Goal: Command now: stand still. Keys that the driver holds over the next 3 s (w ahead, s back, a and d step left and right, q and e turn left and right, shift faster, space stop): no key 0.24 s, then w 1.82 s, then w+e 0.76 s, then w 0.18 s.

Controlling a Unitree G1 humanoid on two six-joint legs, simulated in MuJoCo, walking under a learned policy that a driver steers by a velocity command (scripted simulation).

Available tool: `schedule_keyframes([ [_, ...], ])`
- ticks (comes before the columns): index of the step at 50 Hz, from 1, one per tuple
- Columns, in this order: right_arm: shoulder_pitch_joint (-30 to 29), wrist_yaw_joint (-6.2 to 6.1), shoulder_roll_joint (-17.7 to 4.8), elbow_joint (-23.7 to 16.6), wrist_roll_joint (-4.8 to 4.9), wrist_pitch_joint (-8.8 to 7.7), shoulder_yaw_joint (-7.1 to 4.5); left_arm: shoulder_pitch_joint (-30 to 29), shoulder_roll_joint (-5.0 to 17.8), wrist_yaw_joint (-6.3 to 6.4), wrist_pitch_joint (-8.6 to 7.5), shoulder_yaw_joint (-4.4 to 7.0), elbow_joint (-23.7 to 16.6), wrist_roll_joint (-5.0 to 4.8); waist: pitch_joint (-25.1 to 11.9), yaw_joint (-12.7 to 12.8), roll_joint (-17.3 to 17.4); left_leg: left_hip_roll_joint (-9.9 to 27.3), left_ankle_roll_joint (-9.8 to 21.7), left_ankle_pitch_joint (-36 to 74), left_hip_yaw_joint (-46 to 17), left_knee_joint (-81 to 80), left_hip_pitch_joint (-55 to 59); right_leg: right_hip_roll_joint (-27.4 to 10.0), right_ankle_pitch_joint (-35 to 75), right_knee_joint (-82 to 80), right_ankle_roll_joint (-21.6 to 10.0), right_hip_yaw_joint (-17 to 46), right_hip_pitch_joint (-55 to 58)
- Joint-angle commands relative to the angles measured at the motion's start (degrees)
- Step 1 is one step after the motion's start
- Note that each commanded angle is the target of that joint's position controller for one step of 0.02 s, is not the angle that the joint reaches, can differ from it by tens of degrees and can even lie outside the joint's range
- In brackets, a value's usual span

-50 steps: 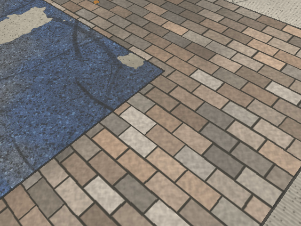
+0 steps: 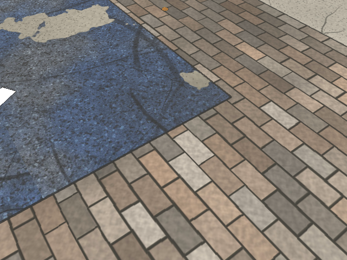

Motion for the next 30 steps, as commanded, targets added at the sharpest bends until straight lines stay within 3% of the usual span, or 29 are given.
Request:
schedule_keyframes([
  [1,-0.83,-0.40,-5.73,-1.28,0.09,-0.67,-1.13,0.22,6.82,0.20,-0.53,1.48,-1.35,-0.08,-1.52,0.28,0.26,2.57,1.15,9.11,-2.80,-4.77,0.89,-1.95,8.96,-5.24,-1.22,2.02,-0.68],
  [12,-0.11,-0.93,-5.50,3.95,0.26,-0.58,-0.83,0.97,6.16,0.42,-0.27,1.16,3.38,-0.21,-0.78,0.12,-0.15,2.42,1.09,9.80,-2.16,-5.30,1.62,-1.05,9.23,-6.08,-1.11,1.25,-0.53],
  [13,0.89,-0.98,-5.22,4.80,0.36,-0.51,-0.77,2.14,5.90,0.50,-0.15,1.14,4.29,-0.33,-2.02,0.12,-0.11,1.71,1.34,3.67,-1.43,-5.32,1.98,-0.29,3.29,-6.04,-1.35,0.48,-0.12],
  [15,1.51,-1.10,-6.32,5.26,1.09,-0.43,-1.26,2.27,6.81,0.80,0.09,1.53,4.54,-1.04,1.21,-0.08,-0.19,0.67,3.09,-17.98,-1.20,-4.64,-2.22,0.60,-16.27,-5.07,-3.33,0.55,-4.06],
  [16,1.28,-1.11,-6.35,4.97,1.20,-0.82,-1.26,2.10,6.91,0.92,-0.17,1.54,4.18,-1.23,4.03,-0.04,-0.07,1.36,3.98,-24.20,-2.44,-5.09,-5.08,-0.01,-22.33,-5.38,-4.38,1.81,-6.69],
  [18,2.04,-0.82,-5.80,4.89,1.70,-2.49,-1.15,2.90,6.61,0.72,-1.67,1.47,4.04,-1.73,6.69,-0.07,0.13,3.15,5.36,-25.70,-4.95,-5.27,-6.91,-1.62,-24.00,-5.17,-6.03,4.49,-8.89],
  [21,4.30,0.05,-5.90,5.43,2.14,-4.76,-1.33,3.11,5.95,-0.20,-3.88,1.50,3.72,-2.00,5.28,-0.61,1.12,5.28,7.46,-23.17,-8.70,-5.39,-4.45,-1.94,-19.62,-2.45,-7.08,5.54,-9.87],
  [23,6.98,0.54,-6.71,6.10,2.41,-5.65,-1.53,1.90,4.69,-0.91,-5.09,1.22,2.85,-2.18,4.77,-1.40,3.74,7.74,9.69,-22.78,-13.85,-8.12,-0.14,-0.07,-15.18,1.59,-6.85,3.33,-13.02],
  [26,9.75,0.96,-10.03,6.56,2.51,-6.21,-2.24,1.49,3.16,-1.84,-6.65,0.79,1.54,-2.37,4.30,-0.51,10.26,16.40,14.66,-13.35,-26.99,-12.09,5.51,1.74,-6.34,9.49,-7.12,-0.96,-17.29],
  [27,8.74,1.03,-9.64,5.92,2.50,-6.36,-2.18,2.42,3.71,-2.20,-6.97,0.88,1.83,-2.25,3.88,0.31,8.98,16.67,14.48,-5.87,-25.97,-10.07,5.57,1.43,-4.91,8.44,-7.46,-0.81,-16.13],
  [28,6.78,1.15,-9.24,5.10,2.45,-6.43,-2.13,4.90,4.35,-2.60,-7.25,1.19,2.90,-2.32,2.77,1.95,7.54,15.21,13.09,3.31,-21.85,-6.43,5.11,1.56,-2.13,6.10,-7.44,-0.86,-12.97],
  [29,2.07,1.30,-9.37,3.21,2.41,-6.43,-2.13,10.75,4.94,-2.76,-7.30,1.70,5.31,-2.42,1.02,5.23,5.41,12.24,10.73,13.65,-15.87,-0.55,-0.51,1.99,2.82,0.69,-7.73,-0.09,-3.13],
  [30,-6.11,1.57,-8.49,-0.39,2.10,-7.14,-1.79,22.80,9.59,-2.69,-7.23,3.59,9.46,-2.15,-3.12,10.97,-3.73,4.43,6.24,29.05,-4.68,17.01,-13.73,-1.95,14.54,-5.96,-10.02,9.31,16.40],
])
